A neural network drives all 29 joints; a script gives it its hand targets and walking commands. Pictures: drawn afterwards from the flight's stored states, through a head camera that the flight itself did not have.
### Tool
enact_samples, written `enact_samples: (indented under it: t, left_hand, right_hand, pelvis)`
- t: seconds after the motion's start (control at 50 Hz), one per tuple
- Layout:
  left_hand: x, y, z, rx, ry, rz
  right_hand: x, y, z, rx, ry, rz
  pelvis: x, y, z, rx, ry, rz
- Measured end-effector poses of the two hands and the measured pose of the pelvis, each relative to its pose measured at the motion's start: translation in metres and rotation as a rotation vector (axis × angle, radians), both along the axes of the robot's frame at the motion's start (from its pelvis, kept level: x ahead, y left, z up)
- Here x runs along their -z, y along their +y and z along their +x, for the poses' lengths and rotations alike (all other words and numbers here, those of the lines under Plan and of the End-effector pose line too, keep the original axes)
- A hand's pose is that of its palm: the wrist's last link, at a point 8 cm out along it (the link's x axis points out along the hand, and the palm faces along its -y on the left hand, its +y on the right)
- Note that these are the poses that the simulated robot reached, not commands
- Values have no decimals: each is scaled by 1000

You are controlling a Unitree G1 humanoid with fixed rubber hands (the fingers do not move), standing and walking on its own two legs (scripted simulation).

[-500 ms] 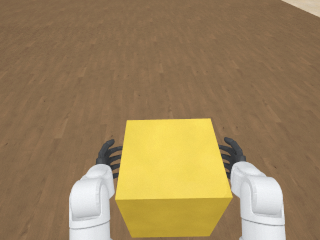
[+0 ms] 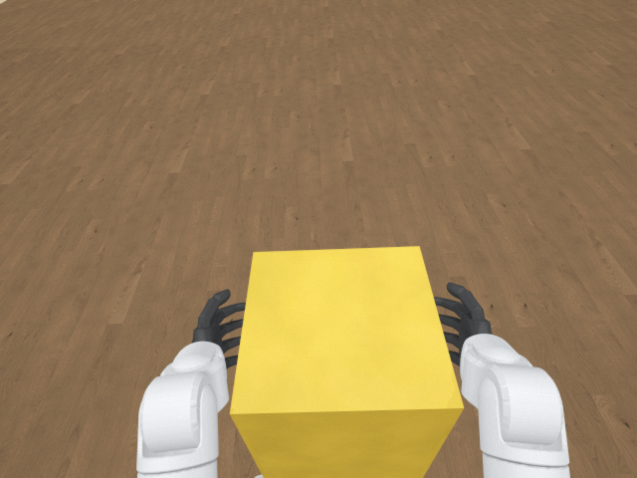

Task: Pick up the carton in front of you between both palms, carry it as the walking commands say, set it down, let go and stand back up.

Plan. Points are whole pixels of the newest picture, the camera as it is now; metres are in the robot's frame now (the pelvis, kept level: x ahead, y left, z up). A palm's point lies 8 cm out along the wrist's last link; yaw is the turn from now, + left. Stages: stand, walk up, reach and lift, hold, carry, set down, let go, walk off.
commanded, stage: carry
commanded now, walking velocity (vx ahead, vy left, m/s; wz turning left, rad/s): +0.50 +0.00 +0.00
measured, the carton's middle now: (339, 370) +0.27 +0.00 +0.00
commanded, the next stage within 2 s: none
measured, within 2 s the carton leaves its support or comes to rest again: neither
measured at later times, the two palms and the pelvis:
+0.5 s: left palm (228, 168) +0.60 +0.18 +0.09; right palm (401, 161) +0.59 -0.11 +0.10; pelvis +0.33 +0.05 +0.00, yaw -2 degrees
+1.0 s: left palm (261, 102) +0.87 +0.16 +0.08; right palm (394, 97) +0.87 -0.14 +0.07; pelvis +0.60 +0.01 -0.01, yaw -1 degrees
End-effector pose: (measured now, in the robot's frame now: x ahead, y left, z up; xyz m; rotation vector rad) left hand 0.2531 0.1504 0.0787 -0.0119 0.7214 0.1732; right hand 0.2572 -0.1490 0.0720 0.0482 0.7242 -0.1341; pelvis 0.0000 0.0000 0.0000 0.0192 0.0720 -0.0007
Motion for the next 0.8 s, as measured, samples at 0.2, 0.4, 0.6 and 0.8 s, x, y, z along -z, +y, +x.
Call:
enact_samples:
  t: [0.2,0.4,0.6,0.8]
  left_hand:
    - [15,34,167,37,-53,-64]
    - [0,37,285,73,6,-61]
    - [2,21,419,31,-25,-40]
    - [30,-3,530,-7,93,7]
  right_hand:
    - [-1,34,154,47,-53,-48]
    - [-14,38,260,89,7,-38]
    - [-7,21,408,40,-24,-24]
    - [34,-3,531,6,94,27]
  pelvis:
    - [31,41,152,36,-18,-6]
    - [0,54,261,45,7,-42]
    - [14,27,409,26,-6,-29]
    - [12,-4,517,-15,-9,-9]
